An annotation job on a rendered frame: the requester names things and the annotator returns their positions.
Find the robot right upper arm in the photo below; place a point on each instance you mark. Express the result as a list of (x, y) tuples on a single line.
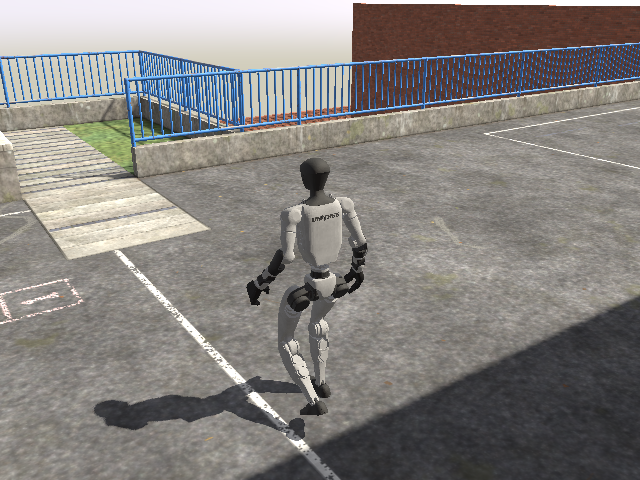
[(351, 221)]

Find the robot torso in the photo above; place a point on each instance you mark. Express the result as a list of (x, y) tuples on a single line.
[(319, 239)]

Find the left robot forearm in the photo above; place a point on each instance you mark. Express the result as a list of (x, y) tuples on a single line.
[(269, 274)]

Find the right robot forearm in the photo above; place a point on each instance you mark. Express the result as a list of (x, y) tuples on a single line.
[(358, 258)]

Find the robot right thigh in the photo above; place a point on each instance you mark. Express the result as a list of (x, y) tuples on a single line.
[(320, 308)]

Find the robot right hand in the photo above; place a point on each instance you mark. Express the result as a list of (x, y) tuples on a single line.
[(359, 279)]

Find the robot left hand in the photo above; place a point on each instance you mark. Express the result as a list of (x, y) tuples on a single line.
[(254, 292)]

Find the robot left upper arm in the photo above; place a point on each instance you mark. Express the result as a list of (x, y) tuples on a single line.
[(289, 217)]

